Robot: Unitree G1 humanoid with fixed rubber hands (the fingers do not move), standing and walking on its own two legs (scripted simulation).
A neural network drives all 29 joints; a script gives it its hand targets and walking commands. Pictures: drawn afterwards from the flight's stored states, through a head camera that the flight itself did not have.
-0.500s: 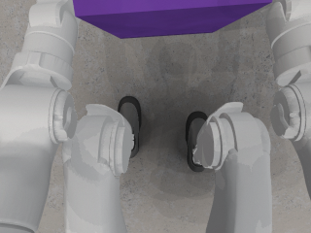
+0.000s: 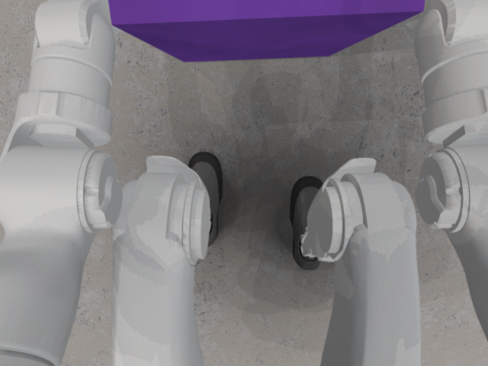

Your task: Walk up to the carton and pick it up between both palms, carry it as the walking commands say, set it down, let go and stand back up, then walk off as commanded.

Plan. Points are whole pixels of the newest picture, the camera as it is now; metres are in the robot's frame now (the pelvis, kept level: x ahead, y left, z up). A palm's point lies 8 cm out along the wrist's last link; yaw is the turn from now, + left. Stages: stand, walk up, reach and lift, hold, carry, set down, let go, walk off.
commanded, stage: reach and lift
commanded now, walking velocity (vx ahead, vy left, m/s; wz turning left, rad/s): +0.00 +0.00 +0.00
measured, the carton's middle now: out of the picture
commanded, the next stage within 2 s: none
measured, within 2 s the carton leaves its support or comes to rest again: neither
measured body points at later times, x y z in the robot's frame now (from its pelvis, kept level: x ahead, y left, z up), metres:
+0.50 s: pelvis -0.01 +0.00 +0.04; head +0.36 +0.02 +0.28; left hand +0.56 +0.20 -0.10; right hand +0.57 -0.15 -0.10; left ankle +0.15 +0.12 -0.34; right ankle +0.11 -0.10 -0.34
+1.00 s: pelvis -0.02 +0.01 +0.09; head +0.33 +0.01 +0.36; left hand +0.53 +0.21 -0.03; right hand +0.57 -0.15 -0.02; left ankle +0.15 +0.12 -0.34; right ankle +0.11 -0.10 -0.34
